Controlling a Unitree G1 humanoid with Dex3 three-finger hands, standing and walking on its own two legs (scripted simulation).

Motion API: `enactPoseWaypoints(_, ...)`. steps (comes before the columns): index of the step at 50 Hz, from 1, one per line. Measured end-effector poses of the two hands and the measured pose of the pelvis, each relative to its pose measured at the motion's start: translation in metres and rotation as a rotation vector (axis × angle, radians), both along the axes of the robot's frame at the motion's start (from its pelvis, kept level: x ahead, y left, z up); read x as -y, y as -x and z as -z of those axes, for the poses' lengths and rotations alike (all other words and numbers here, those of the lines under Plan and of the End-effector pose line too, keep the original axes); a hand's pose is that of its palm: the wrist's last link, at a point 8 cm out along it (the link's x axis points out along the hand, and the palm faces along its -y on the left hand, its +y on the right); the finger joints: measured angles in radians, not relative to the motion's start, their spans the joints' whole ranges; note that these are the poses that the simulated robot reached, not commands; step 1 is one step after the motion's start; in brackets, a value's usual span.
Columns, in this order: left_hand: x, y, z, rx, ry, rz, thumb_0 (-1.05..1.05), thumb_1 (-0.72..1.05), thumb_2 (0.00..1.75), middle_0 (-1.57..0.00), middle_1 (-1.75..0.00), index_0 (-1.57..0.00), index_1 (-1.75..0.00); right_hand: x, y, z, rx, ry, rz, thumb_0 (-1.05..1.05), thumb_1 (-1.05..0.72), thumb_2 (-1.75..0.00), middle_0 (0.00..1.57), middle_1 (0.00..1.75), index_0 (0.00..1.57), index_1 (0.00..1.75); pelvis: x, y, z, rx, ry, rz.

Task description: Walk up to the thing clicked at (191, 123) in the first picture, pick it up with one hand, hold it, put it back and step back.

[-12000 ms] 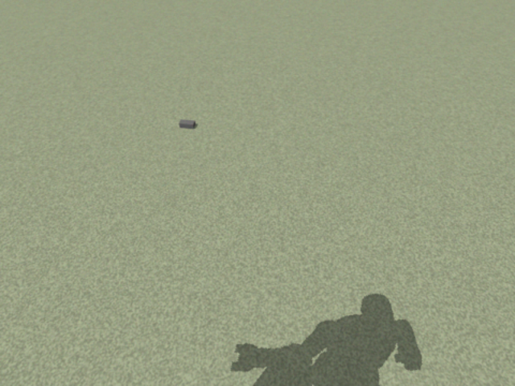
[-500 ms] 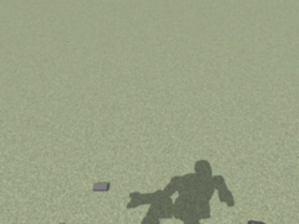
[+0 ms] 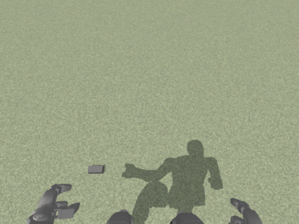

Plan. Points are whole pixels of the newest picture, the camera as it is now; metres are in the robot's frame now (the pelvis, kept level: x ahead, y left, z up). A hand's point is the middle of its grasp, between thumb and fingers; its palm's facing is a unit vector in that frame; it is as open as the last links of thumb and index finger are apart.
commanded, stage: rise first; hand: left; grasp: from above
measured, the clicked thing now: (95, 169) +0.45 +0.35 -0.74
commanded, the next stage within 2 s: none
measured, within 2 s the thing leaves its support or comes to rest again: neither
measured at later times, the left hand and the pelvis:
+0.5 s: hand (66, 219) +0.14 +0.28 -0.21, palm faces -0.15 -0.88 -0.46, open 13.4 cm; pelvis +0.01 +0.00 -0.07, yaw +0 degrees
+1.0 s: hand (72, 194) +0.24 +0.34 -0.38, palm faces -0.44 -0.50 -0.75, open 13.7 cm; pelvis -0.04 +0.00 -0.26, yaw -2 degrees
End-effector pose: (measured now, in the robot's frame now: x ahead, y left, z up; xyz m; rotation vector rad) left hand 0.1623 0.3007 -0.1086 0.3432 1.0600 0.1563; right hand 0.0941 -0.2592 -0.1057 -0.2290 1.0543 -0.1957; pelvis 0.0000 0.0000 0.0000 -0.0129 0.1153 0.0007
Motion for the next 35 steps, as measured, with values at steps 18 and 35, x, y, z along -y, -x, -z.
enactPoseWaypoints(18, -0.015, 0.022, 0.046, -0.058, -0.098, 0.056, 0.00, -0.36, 0.84, -0.28, -0.87, -0.27, -0.88, -0.009, -0.061, 0.035, 0.182, 0.028, -0.084, 0.01, -0.92, -0.90, 0.21, 0.30, 0.20, 0.30, -0.003, -0.005, 0.055, -0.153, 0.017, -0.005)
enactPoseWaypoints(35, -0.031, 0.007, 0.099, -0.056, -0.208, 0.210, 0.00, -0.46, 0.90, -0.25, -0.87, -0.21, -0.90, -0.012, -0.090, 0.094, 0.232, 0.023, -0.170, 0.01, -0.93, -0.90, 0.21, 0.30, 0.20, 0.30, 0.000, 0.002, 0.118, -0.302, 0.028, -0.010)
